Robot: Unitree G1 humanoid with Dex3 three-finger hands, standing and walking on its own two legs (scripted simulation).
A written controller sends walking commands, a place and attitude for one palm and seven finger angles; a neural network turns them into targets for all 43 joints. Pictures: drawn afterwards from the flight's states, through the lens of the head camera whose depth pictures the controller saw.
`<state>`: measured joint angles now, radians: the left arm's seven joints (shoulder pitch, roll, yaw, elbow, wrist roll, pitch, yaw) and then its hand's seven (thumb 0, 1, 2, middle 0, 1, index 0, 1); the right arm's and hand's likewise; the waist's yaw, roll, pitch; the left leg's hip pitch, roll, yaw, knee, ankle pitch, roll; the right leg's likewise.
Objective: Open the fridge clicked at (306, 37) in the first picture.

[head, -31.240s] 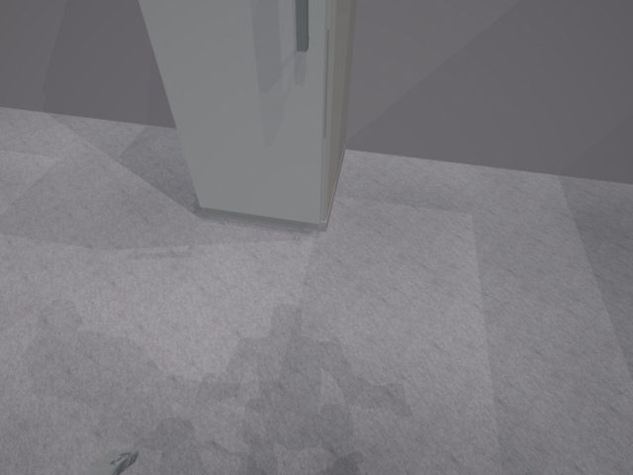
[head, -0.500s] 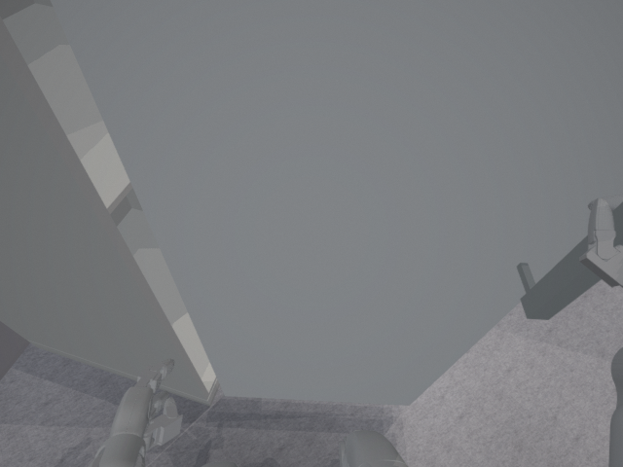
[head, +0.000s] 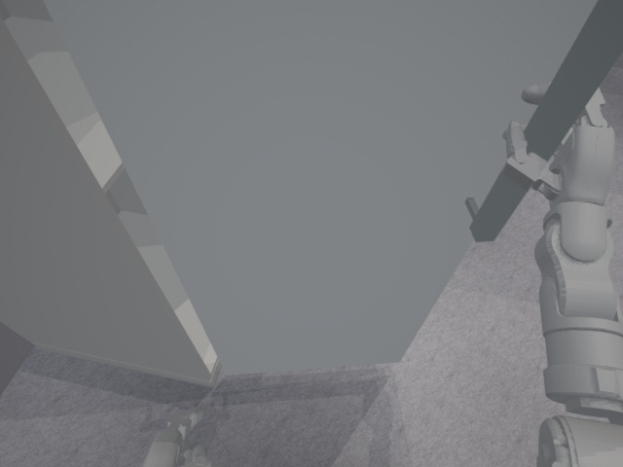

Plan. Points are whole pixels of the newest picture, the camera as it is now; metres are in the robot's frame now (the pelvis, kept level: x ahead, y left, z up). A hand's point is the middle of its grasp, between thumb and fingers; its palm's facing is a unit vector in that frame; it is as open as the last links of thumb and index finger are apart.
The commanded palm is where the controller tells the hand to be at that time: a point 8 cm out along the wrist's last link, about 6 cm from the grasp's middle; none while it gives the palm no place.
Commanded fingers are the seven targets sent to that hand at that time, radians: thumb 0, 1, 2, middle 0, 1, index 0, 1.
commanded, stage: stop walking and hold the door back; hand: right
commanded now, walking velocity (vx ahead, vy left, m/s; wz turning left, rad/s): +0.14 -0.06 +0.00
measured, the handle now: (543, 103) +0.44 -0.23 +0.25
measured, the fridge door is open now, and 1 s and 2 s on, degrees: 74 75 74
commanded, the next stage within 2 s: loosen the grip on the handle in 0.62 s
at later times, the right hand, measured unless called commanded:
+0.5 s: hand (514, 154) +0.41 -0.21 +0.20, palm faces +0.20 +0.97 -0.12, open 6.1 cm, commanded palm +0.38 -0.25 +0.18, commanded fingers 0.00 -0.90 -0.90 0.45 1.40 0.45 1.40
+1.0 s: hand (525, 166) +0.39 -0.22 +0.20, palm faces +0.26 +0.96 -0.11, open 10.3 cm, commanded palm +0.36 -0.26 +0.19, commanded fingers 0.00 0.55 -0.20 0.38 1.32 0.38 1.32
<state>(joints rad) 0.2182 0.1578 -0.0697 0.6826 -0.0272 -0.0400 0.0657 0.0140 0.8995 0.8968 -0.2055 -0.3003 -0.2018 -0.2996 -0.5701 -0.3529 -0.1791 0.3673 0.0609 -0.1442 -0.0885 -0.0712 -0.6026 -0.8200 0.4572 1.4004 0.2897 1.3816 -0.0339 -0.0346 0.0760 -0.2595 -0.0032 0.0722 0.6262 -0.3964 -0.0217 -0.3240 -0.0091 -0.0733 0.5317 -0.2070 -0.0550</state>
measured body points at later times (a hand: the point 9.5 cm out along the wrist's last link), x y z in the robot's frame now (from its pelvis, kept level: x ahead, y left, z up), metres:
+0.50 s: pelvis -0.01 -0.03 +0.00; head +0.00 -0.03 +0.45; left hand +0.10 +0.23 -0.11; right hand +0.40 -0.26 +0.21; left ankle -0.02 +0.11 -0.73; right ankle +0.04 -0.14 -0.73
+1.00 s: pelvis -0.03 -0.01 -0.01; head -0.03 -0.02 +0.44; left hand +0.09 +0.26 -0.09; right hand +0.37 -0.27 +0.21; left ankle -0.02 +0.11 -0.73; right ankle +0.04 -0.14 -0.73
